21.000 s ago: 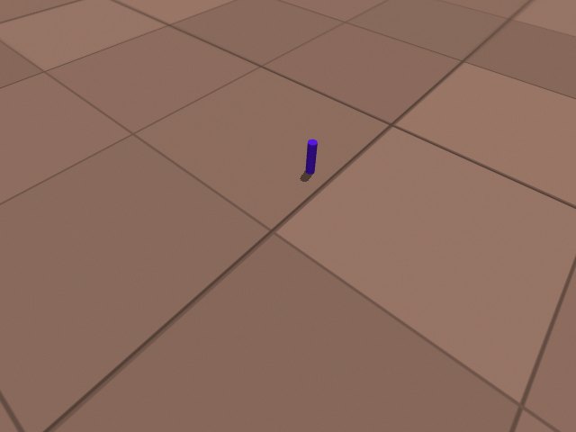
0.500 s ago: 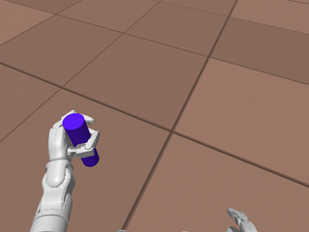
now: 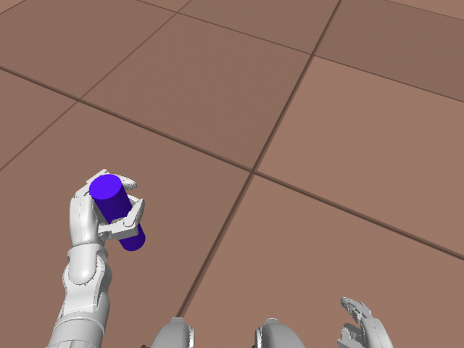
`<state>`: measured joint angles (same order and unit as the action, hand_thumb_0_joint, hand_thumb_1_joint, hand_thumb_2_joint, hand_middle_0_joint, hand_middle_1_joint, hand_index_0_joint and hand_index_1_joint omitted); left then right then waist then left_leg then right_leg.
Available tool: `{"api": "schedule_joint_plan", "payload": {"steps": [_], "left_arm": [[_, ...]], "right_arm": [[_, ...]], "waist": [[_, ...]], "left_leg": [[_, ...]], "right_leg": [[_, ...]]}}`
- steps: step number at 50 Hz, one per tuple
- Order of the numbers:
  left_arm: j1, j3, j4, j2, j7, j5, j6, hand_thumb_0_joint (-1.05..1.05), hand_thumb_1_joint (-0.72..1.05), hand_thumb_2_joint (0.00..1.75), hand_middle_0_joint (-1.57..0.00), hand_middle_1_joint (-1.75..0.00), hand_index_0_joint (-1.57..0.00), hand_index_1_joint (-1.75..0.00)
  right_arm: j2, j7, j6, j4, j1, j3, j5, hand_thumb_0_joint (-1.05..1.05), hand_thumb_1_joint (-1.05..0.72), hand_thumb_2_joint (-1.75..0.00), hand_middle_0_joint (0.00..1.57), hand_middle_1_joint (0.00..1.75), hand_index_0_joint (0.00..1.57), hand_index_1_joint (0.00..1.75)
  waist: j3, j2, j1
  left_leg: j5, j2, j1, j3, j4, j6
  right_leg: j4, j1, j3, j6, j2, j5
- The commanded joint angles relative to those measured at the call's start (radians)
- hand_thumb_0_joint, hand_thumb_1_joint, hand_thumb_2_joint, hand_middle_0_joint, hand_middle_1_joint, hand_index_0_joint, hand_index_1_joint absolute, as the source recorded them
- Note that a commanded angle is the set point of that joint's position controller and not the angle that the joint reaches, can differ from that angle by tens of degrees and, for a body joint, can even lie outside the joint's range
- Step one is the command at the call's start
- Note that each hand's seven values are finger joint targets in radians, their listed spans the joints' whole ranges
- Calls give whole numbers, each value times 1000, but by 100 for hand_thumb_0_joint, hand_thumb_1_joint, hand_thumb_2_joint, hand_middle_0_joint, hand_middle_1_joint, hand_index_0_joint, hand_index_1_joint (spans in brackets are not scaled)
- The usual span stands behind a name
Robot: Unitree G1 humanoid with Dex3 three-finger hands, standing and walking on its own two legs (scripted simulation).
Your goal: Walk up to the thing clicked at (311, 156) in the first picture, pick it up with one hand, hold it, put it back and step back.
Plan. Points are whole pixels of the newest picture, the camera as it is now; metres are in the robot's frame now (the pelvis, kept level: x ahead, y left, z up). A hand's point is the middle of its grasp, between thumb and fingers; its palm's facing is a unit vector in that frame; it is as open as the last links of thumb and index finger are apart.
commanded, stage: crouch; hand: left
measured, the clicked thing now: (121, 217) +0.34 +0.19 -0.02
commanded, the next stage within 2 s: lower in 1.50 s
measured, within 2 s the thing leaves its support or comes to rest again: neither
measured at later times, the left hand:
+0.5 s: hand (139, 246) +0.36 +0.21 -0.24, palm faces +0.27 -0.96 -0.04, open 6.4 cm
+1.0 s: hand (146, 260) +0.37 +0.23 -0.40, palm faces +0.25 -0.97 -0.02, open 6.3 cm
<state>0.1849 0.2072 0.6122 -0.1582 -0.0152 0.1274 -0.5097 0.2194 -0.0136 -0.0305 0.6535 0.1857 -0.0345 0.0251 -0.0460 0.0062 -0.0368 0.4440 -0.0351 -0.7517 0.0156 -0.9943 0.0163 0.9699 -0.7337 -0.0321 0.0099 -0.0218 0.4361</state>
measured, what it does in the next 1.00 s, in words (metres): lowers itself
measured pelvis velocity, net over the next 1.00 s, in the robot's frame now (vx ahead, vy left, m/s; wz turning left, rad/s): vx -0.08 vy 0.01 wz -0.07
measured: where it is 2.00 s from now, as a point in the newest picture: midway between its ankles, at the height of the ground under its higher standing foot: outside the picture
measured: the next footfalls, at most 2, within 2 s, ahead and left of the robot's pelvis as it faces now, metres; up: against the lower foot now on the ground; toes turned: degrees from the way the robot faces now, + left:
none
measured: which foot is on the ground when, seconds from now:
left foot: down 0.00-1.00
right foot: down 0.00-1.00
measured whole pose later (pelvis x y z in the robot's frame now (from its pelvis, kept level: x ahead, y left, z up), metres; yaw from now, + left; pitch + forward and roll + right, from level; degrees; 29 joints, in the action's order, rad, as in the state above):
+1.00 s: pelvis -0.08 +0.01 -0.35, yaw -4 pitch +30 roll -5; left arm 0.62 0.52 1.10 -0.40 0.10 0.09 -0.81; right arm 0.27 -0.09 0.01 0.75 0.08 0.05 0.12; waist -0.08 0.02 -0.13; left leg 0.67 -0.02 -2.17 0.11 -2.32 0.02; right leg 2.26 -2.13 -0.05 0.02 -0.01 0.65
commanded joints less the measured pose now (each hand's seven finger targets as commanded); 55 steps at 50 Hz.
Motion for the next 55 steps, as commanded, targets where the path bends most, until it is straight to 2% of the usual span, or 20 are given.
{"api": "schedule_joint_plan", "payload": {"steps": [1,2,4,6,9,12,13,16,18,19,21,25,27,32,38,39,44,47,49,55], "left_arm": [[314,69,-129,-139,2,10,-190,0,56,127,-129,-139,-132,-137],[303,59,-71,-126,9,9,-216,0,55,127,-131,-139,-133,-137],[370,85,-108,-177,12,6,-277,0,58,127,-130,-138,-132,-137],[360,50,-25,-137,20,3,-306,0,58,127,-128,-137,-130,-135],[456,100,-58,-210,20,7,-349,0,57,126,-128,-134,-129,-133],[431,106,24,-200,20,7,-349,0,54,127,-128,-135,-129,-134],[424,146,30,-226,16,10,-350,0,55,129,-129,-136,-130,-136],[397,197,24,-266,24,20,-354,0,56,129,-129,-136,-130,-136],[414,165,60,-218,36,15,-352,0,56,129,-131,-138,-132,-138],[445,201,57,-264,40,13,-355,0,56,129,-130,-137,-130,-136],[495,168,91,-236,56,11,-363,0,54,127,-131,-137,-132,-136],[556,220,188,-282,67,10,-388,0,52,126,-131,-135,-132,-135],[623,274,179,-365,68,7,-408,0,52,125,-129,-135,-130,-134],[712,269,187,-401,82,-21,-419,0,52,125,-129,-135,-130,-134],[742,319,224,-463,101,-17,-397,0,46,123,-129,-134,-130,-134],[747,298,238,-435,104,-17,-391,0,47,124,-129,-134,-129,-134],[699,314,304,-424,111,-17,-381,0,48,123,-128,-133,-129,-133],[687,346,306,-474,114,-23,-385,0,51,122,-128,-133,-129,-132],[686,362,283,-486,110,-20,-392,0,52,123,-128,-134,-129,-133],[730,355,256,-506,99,-30,-407,0,55,126,-129,-136,-130,-135]], "right_arm": [[142,-12,-50,-83,12,-53,10,0,-89,-90,20,30,20,30],[142,-16,-52,-83,7,-52,13,0,-89,-90,20,30,20,30],[153,-22,-57,-75,6,-54,21,0,-88,-90,20,30,20,30],[162,-28,-60,-78,-2,-52,27,0,-88,-90,20,30,20,30],[180,-33,-55,-71,4,-51,33,0,-87,-90,20,30,20,30],[195,-41,-42,-71,5,-52,39,0,-88,-90,20,30,20,30],[201,-43,-36,-63,14,-56,39,0,-88,-90,20,30,20,30],[213,-47,-19,-65,3,-55,42,0,-88,-90,20,30,20,30],[216,-56,-13,-49,11,-54,46,0,-89,-90,20,30,20,30],[223,-57,-11,-44,11,-57,45,0,-90,-90,20,30,20,30],[220,-61,-11,-26,5,-54,49,0,-90,-91,20,30,20,30],[218,-67,-13,-4,2,-40,62,0,-90,-91,20,30,20,30],[222,-67,-10,1,-7,-33,69,0,-90,-90,20,30,20,30],[220,-69,-8,3,-19,-20,80,0,-89,-90,20,30,20,30],[247,-64,-2,24,-7,-11,84,0,-89,-90,20,30,20,30],[249,-64,2,24,-6,-8,85,0,-89,-90,20,30,20,30],[262,-64,5,30,-20,3,89,0,-88,-90,20,30,20,30],[273,-66,11,23,-22,11,91,0,-88,-90,20,30,20,30],[283,-67,16,11,-30,19,97,0,-88,-90,20,30,20,30],[291,-71,22,17,-44,39,112,0,-88,-90,20,30,20,30]], "waist": [[-336,-2,-18],[-349,-4,-23],[-462,-61,-19],[-490,-57,-29],[-604,-107,-10],[-632,-104,-11],[-655,-93,3],[-726,-69,16],[-731,-76,-10],[-754,-62,-9],[-736,-50,-40],[-700,-29,-47],[-725,-57,-34],[-729,-125,-41],[-756,-153,-50],[-752,-166,-64],[-652,-125,-69],[-623,-116,-65],[-667,-135,-62],[-630,-184,-83]], "left_leg": [[-102,32,-39,6,-37,-23],[-91,32,-81,12,-82,-23],[-92,30,-123,19,-173,-24],[-81,31,-206,27,-256,-23],[-112,28,-267,34,-357,-20],[-114,27,-341,43,-418,-16],[-127,26,-370,41,-445,-18],[-153,30,-444,38,-519,-24],[-172,31,-468,51,-566,-23],[-179,29,-499,48,-605,-29],[-157,26,-556,54,-663,-30],[-34,26,-709,46,-751,-30],[31,27,-762,34,-793,-27],[186,28,-854,9,-855,-18],[187,30,-899,5,-937,-21],[179,31,-905,8,-950,-20],[203,33,-995,21,-995,-25],[227,34,-1050,25,-1021,-28],[176,32,-1023,29,-1045,-23],[209,26,-1048,42,-1080,-20]], "right_leg": [[27,-44,4,-23,20,-157],[74,-108,0,-25,25,-138],[163,-199,4,-32,25,-120],[246,-303,0,-34,30,-102],[353,-404,11,-40,30,-106],[435,-482,-1,-43,33,-93],[456,-491,3,-42,33,-104],[522,-498,5,-39,36,-134],[591,-589,-17,-46,38,-140],[615,-605,-15,-43,40,-150],[667,-687,-19,-42,40,-131],[737,-763,-14,-39,36,-30],[767,-785,2,-38,33,31],[819,-865,8,-38,33,177],[934,-955,-40,-41,36,155],[955,-975,-48,-43,35,140],[1016,-1048,-74,-44,37,154],[1042,-1070,-82,-43,40,176],[1072,-1063,-87,-43,41,127],[1110,-1106,-99,-43,46,146]]}}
